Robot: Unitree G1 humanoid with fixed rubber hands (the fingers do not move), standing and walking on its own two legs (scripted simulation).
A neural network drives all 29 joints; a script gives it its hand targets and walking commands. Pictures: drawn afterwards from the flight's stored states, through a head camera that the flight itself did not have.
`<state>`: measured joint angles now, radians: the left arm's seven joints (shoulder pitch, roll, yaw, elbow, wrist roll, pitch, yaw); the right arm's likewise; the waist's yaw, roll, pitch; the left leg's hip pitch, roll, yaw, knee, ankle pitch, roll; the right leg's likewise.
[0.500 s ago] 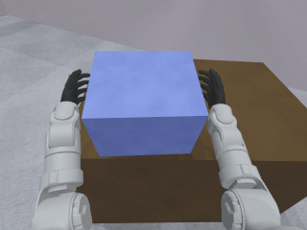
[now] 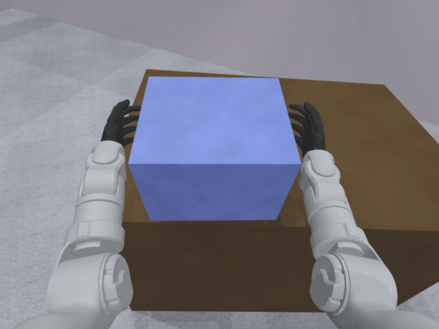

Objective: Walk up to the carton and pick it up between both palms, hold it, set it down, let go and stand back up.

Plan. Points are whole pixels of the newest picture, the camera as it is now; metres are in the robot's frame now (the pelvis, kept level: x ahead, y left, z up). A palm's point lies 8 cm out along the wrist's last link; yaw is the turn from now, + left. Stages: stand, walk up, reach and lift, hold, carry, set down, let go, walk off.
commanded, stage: set down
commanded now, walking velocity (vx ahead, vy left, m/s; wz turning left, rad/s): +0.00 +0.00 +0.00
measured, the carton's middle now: (213, 149) +0.45 +0.01 +0.09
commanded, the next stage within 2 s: none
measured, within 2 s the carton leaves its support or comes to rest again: rests again in 1.50 s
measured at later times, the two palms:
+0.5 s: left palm (120, 141) +0.42 +0.20 +0.13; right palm (307, 145) +0.42 -0.17 +0.14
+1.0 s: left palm (128, 144) +0.45 +0.19 +0.10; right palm (302, 149) +0.44 -0.17 +0.11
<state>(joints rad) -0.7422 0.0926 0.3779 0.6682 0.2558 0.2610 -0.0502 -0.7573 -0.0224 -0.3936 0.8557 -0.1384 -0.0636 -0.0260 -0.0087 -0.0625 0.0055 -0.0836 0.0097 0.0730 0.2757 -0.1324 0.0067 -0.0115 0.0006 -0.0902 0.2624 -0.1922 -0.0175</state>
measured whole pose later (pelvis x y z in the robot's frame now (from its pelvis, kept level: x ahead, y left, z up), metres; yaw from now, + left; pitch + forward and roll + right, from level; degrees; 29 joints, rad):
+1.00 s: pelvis +0.02 +0.00 +0.00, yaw -1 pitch +7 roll +0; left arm -0.88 0.14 0.45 1.00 0.23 0.05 -0.04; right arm -0.84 0.01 -0.59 0.92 -0.33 -0.12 0.00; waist 0.01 -0.04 -0.05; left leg -0.27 0.02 0.10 0.30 -0.15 0.01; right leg -0.22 0.00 -0.07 0.32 -0.21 -0.01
